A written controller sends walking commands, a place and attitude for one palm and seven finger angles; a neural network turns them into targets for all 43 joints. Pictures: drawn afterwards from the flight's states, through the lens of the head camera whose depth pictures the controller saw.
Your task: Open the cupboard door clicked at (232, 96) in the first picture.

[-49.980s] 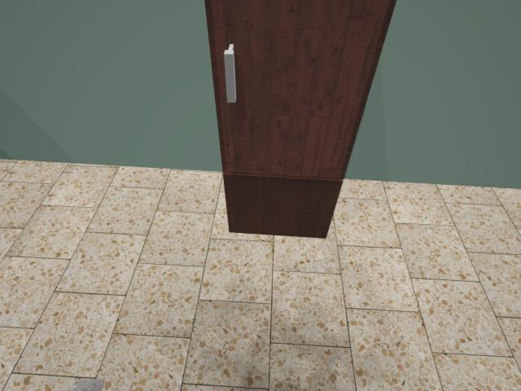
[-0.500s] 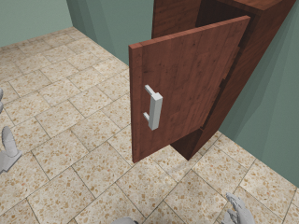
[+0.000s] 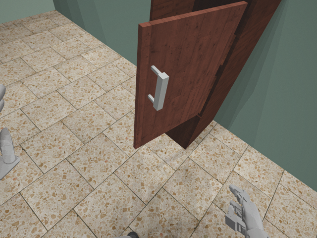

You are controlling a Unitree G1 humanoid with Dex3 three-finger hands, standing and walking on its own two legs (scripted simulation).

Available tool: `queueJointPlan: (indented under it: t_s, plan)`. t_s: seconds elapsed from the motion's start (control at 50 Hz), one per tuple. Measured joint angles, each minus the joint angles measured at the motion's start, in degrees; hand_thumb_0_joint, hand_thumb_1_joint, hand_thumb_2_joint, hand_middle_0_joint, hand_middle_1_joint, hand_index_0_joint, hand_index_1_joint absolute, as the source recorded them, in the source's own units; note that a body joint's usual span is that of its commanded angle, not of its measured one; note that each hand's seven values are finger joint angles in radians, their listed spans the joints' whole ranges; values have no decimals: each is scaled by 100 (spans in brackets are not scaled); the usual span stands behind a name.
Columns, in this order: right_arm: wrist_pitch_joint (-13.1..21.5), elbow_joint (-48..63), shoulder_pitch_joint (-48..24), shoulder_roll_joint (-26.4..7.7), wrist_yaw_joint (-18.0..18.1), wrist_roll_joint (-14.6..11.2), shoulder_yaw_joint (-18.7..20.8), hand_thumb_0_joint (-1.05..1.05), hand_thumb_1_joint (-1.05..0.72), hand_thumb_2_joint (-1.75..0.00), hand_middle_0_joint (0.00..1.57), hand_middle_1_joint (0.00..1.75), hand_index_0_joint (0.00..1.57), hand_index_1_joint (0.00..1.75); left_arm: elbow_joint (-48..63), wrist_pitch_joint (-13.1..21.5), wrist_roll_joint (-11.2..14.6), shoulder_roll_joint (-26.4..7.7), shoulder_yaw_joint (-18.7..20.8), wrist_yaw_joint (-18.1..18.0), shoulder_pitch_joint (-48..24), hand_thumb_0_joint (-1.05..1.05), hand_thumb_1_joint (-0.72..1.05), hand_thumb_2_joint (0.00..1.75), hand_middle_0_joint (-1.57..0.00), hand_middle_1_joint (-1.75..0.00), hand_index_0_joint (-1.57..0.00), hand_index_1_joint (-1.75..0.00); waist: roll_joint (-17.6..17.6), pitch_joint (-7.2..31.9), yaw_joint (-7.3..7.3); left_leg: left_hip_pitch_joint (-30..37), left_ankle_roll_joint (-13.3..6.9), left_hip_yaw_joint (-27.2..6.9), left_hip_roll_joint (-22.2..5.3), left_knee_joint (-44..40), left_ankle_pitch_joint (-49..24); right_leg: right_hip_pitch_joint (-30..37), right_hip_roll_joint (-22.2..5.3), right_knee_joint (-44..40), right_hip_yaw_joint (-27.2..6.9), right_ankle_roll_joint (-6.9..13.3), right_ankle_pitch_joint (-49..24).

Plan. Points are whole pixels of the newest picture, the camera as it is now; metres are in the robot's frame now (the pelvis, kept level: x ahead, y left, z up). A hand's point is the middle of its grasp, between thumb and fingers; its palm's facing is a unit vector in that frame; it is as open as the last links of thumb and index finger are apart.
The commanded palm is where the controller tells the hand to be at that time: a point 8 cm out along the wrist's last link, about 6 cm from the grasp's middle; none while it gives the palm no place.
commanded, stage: stop stepping back and stand still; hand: left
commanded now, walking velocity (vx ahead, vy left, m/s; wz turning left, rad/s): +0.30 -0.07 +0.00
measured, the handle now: (156, 88) +0.53 +0.04 +0.05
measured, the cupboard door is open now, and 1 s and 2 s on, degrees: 78 78 78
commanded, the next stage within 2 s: let the arm hang, fingers relaxed in 0.78 s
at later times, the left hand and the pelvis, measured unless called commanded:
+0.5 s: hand out of the picture +0.12 +0.30 +0.17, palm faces +0.46 -0.82 -0.35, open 7.4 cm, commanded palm +0.04 +0.33 +0.17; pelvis -0.09 +0.03 -0.01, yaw +1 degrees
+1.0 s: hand (28, 226) +0.14 +0.28 -0.01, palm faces +0.20 -0.89 -0.40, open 7.4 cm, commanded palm none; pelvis -0.08 +0.03 -0.02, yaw +2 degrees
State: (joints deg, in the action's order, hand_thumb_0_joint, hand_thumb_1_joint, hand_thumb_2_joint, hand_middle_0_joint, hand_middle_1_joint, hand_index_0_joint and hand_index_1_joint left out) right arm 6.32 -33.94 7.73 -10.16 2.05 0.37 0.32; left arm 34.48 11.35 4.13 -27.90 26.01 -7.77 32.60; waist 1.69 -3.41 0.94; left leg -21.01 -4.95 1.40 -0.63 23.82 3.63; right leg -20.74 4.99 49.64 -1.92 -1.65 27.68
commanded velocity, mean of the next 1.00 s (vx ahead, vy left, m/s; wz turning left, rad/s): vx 0.13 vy -0.03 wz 0.00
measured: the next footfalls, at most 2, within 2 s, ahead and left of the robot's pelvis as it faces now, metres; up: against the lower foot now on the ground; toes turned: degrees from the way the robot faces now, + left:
right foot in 0.18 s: -0.08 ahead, -0.11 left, +0.00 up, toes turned -1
left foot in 0.36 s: -0.01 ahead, +0.12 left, +0.00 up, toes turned +0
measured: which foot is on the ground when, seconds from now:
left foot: down 0.00-0.18, up 0.20-0.34, down 0.36-1.00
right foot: up 0.00-0.16, down 0.18-0.38, up 0.40-0.70, down 0.72-1.00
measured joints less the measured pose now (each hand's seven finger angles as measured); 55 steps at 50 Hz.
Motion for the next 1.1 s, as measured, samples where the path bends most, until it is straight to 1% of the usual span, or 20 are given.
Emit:
queueJointPlan:
  t_s: [0.08,0.14,0.18,0.22,0.28,0.32,0.36,0.42,0.48,0.56,0.66,0.72,0.76,0.82,0.88,0.92,0.96,1.02,1.06,1.1]
  plan:
    - [29,20,282,62,46,3,-60,1,-90,-90,20,30,20,30,67,-164,4,10,-55,-60,385,2,89,90,-21,-30,-21,-31,-11,221,61,55,61,15,-26,-416,-221,550,-79,-661,270,83,154]
    - [21,-28,508,78,104,55,-95,1,-90,-90,20,30,20,30,-54,-301,-17,42,-137,-105,439,2,89,90,-21,-30,-21,-31,27,402,107,-33,274,-27,128,-596,-25,1347,-83,-2042,497,253,164]
    - [-7,-32,536,36,111,83,-132,1,-90,-90,20,30,20,30,-26,-314,-25,19,-78,-107,479,2,89,90,-21,-30,-21,-31,164,447,15,-407,436,140,276,-130,483,1630,-205,-2875,454,430,-404]
    - [-91,-252,499,-97,119,109,-114,1,-90,-90,20,30,20,30,-65,-316,-19,142,-184,-54,365,2,89,90,-21,-30,-21,-31,-36,375,-93,-763,542,13,217,1045,919,1506,-137,-2700,483,458,-1128]
    - [-197,-582,765,-139,163,44,-77,1,-90,-90,20,30,20,30,-287,-284,-68,306,-315,-32,177,2,89,90,-21,-30,-21,-31,-19,650,-243,-834,545,-70,194,2501,1328,1437,-175,-2423,427,394,-944]
    - [-187,-679,947,-157,235,27,-76,2,-90,-90,20,30,20,30,-538,-235,-149,461,-355,-89,-84,2,89,90,-21,-30,-21,-31,45,783,-259,-414,449,14,59,2264,1564,1412,-251,-2277,433,353,-810]
    - [-100,-643,1075,-242,321,16,-69,2,-90,-90,20,30,20,30,-704,-230,-197,596,-386,-158,-434,2,89,90,-21,-30,-21,-31,15,812,-175,149,352,2,-61,1403,1724,1262,-319,-1900,554,308,-615]
    - [35,-627,867,-183,355,32,-40,2,-90,-90,20,30,20,30,-890,-186,-210,669,-280,-233,-848,2,89,90,-21,-30,-21,-31,144,503,-2,168,115,120,116,1326,1151,701,-354,-580,298,281,25]
    - [186,-567,766,59,242,74,-100,2,-90,-90,20,30,20,30,-776,-135,-201,450,-125,-183,-660,2,89,90,-20,-30,-20,-30,220,386,184,395,77,167,152,810,840,143,-257,381,215,267,-167]
    - [239,-424,838,213,101,84,-202,2,-90,-90,20,30,20,30,-395,-5,-262,290,-136,-116,-28,2,89,90,-20,-30,-20,-30,77,426,178,621,117,204,24,99,473,51,-284,-139,548,220,-489]
    - [97,-332,870,174,159,102,-207,2,-90,-90,20,30,20,30,-584,-81,-272,240,-242,-91,263,2,89,90,-21,-30,-21,-31,-210,490,51,596,162,193,-10,-153,442,802,-226,-1573,867,261,-172]
    - [13,-296,752,87,197,107,-197,2,-89,-90,20,30,20,30,-750,-212,-239,214,-195,-87,162,2,89,90,-21,-30,-21,-31,-167,477,-43,285,208,265,135,231,502,1311,-253,-2584,715,400,-680]
    - [-50,-389,594,-49,197,99,-142,1,-90,-90,20,30,20,30,-881,-265,-210,370,-270,-55,-12,2,89,90,-21,-30,-21,-31,-347,365,-129,98,316,178,67,762,858,1247,-170,-2465,724,507,-1254]
    - [-92,-531,563,-166,176,32,-76,2,-90,-90,20,30,20,30,-935,-284,-207,613,-415,-51,-145,2,89,90,-21,-30,-21,-31,-379,400,-255,1,406,-26,49,1532,1352,1278,-104,-2295,655,535,-1015]
    - [-35,-516,587,-251,211,-8,-59,2,-90,-90,20,30,20,30,-877,-210,-222,735,-477,-91,-297,2,89,90,-21,-30,-21,-31,-279,370,-237,332,398,-87,-24,1147,1105,1351,-116,-2159,637,501,-825]
    - [111,-762,488,-421,-3,37,65,2,-90,-90,20,30,20,30,-1673,-106,-433,711,-789,131,-782,1,89,90,-20,-30,-20,-30,-301,448,-183,205,334,-144,84,1187,1150,1031,-239,-1644,732,403,-692]
    - [-70,-977,316,-607,-105,86,122,1,-90,-90,20,30,20,30,-3016,-520,-516,807,-1259,382,-1355,1,90,90,-20,-30,-20,-30,-371,525,-133,55,237,-140,219,1285,1244,564,-355,-849,609,267,-413]
    - [-315,-1122,144,-672,-104,217,94,1,-90,-90,20,30,20,30,-5149,-1187,-546,1091,-1842,579,-1983,1,90,90,-19,-30,-19,-30,-350,480,65,22,168,-129,399,1134,1126,-20,-391,234,130,117,261]
    - [-416,-1184,115,-598,-102,252,49,1,-90,-90,20,30,20,30,-6288,-1423,-548,1305,-2169,662,-2180,1,91,90,-19,-30,-19,-30,-228,336,146,95,183,-98,459,992,1027,-97,-465,176,-25,69,222]
    - [-501,-1301,136,-485,-109,230,5,1,-90,-90,20,30,20,30,-7144,-1499,-538,1545,-2439,723,-2179,1,91,90,-19,-30,-19,-30,-87,187,168,157,247,-60,463,930,992,105,-538,-552,-63,54,-235]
